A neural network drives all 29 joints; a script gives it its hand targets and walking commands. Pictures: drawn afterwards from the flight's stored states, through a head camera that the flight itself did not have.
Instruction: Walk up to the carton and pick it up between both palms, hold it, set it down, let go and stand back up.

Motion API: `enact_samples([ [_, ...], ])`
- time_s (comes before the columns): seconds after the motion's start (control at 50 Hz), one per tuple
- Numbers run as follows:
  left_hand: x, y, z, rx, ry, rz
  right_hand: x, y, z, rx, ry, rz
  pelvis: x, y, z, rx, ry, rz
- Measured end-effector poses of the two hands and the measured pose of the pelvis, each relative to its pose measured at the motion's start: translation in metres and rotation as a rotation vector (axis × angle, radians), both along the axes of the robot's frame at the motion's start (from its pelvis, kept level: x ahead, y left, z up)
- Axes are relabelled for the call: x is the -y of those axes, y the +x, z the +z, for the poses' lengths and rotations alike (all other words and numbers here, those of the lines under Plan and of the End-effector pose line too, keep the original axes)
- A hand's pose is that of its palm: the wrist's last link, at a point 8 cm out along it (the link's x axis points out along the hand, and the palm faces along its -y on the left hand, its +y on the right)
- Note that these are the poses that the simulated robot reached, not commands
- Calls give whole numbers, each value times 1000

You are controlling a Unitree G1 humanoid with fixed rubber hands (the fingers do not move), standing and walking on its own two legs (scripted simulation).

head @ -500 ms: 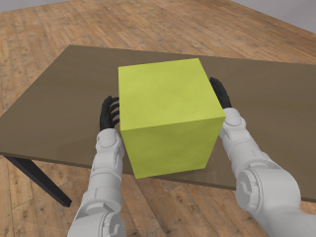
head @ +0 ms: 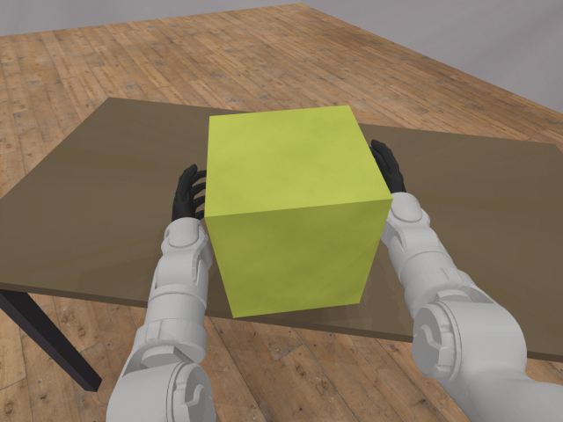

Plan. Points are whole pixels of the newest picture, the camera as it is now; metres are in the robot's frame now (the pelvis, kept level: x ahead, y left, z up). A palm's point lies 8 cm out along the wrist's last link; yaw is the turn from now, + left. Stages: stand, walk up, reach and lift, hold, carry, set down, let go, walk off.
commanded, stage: reach and lift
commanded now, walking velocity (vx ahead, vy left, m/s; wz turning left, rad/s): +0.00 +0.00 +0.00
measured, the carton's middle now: (288, 215) +0.42 +0.03 +0.10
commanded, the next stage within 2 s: none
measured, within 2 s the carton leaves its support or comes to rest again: neither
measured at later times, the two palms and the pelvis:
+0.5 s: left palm (165, 195) +0.37 +0.20 +0.17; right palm (387, 179) +0.41 -0.10 +0.19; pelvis +0.00 +0.02 +0.00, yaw +2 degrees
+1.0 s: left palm (162, 179) +0.36 +0.19 +0.20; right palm (402, 172) +0.39 -0.11 +0.22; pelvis -0.01 +0.03 +0.00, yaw +2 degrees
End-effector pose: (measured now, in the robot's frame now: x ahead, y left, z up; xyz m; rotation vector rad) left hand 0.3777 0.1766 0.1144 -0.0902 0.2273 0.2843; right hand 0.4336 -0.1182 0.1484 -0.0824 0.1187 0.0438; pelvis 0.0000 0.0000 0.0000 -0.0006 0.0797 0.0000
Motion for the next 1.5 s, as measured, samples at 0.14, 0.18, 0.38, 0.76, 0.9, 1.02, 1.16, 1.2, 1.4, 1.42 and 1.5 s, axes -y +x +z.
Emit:
enact_samples([
  [0.14, -7, -1, 20, 9, 37, -13, -6, -5, 12, 10, 31, -15, -4, 0, 1, 48, -3, 7],
  [0.18, -10, -2, 25, 10, 39, -11, -8, -6, 15, 13, 33, -15, -6, 0, 1, 56, -2, 10],
  [0.38, -18, -6, 44, 22, 52, -27, -15, -15, 31, 26, 62, -37, -13, 1, 2, 97, -5, 34],
  [0.76, -21, -12, 70, -2, 88, -92, -16, -36, 57, 13, 95, -94, -26, -6, 1, 185, -4, 50],
  [0.9, -17, -13, 79, 5, 109, -111, -13, -42, 66, 26, 113, -113, -29, -7, 1, 192, -7, 45],
  [1.02, -16, -15, 88, 7, 102, -125, -11, -49, 75, 31, 111, -128, -31, -8, 0, 192, -9, 42],
  [1.16, -16, -11, 96, -9, 115, -168, -11, -54, 84, 14, 118, -161, -34, -9, 0, 185, -8, 45],
  [1.2, -16, -11, 99, -6, 124, -175, -10, -55, 87, 17, 128, -166, -36, -9, 0, 177, -10, 44],
  [1.4, -18, -10, 107, -8, 114, -177, -13, -54, 101, 12, 127, -169, -42, -7, 0, 162, -11, 25],
  [1.42, -18, -9, 107, -11, 114, -177, -13, -54, 102, 11, 123, -168, -42, -7, 0, 161, -11, 24],
  [1.5, -20, -7, 109, -9, 108, -177, -15, -51, 108, 11, 111, -164, -43, -5, 0, 159, -14, 27],
])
